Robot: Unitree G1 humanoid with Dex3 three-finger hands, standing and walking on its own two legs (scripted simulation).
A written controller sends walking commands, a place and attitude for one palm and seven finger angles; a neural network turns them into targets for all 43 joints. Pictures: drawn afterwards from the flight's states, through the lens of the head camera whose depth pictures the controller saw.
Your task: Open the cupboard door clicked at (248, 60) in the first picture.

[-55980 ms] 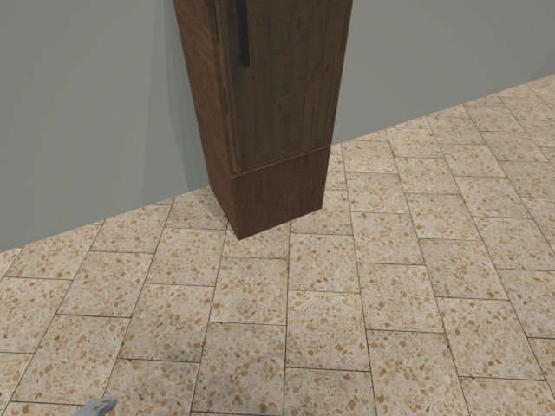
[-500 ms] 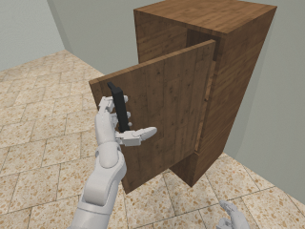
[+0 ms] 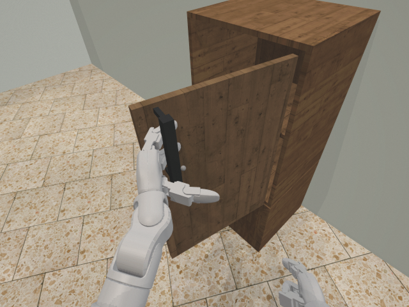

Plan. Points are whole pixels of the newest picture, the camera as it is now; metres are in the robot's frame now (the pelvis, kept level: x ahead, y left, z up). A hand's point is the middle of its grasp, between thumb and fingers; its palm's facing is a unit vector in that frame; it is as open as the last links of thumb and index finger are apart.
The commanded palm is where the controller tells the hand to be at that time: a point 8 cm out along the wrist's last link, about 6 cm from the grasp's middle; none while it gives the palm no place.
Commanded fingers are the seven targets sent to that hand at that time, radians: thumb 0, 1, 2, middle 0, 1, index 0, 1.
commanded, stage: slide the hand sideways off the handle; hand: left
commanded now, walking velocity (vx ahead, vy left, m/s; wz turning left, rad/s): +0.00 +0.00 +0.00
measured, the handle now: (167, 149) +0.37 +0.12 +0.15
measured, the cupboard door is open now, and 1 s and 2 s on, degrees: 79 80 80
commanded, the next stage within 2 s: draw the hand back to the body in 1.14 s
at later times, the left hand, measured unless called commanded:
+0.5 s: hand (176, 186) +0.27 +0.08 +0.15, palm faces -0.10 -0.99 -0.06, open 16.2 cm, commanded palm +0.24 +0.15 +0.15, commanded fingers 0.00 -0.50 0.30 -0.15 -0.30 -0.15 -0.30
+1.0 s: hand (128, 203) +0.24 +0.16 +0.14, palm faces +0.03 -0.99 -0.10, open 16.3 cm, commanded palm +0.20 +0.21 +0.15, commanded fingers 0.00 -0.50 0.30 -0.15 -0.30 -0.15 -0.30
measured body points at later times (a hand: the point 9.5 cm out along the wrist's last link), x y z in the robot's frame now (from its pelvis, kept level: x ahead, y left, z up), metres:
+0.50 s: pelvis +0.00 -0.01 +0.00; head -0.04 -0.03 +0.44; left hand +0.27 +0.14 +0.16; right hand +0.20 -0.20 -0.08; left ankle -0.02 +0.10 -0.74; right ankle +0.05 -0.10 -0.74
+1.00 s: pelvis +0.01 -0.02 -0.01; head -0.02 -0.05 +0.44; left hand +0.23 +0.21 +0.15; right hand +0.21 -0.24 -0.07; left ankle -0.02 +0.10 -0.74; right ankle +0.05 -0.10 -0.74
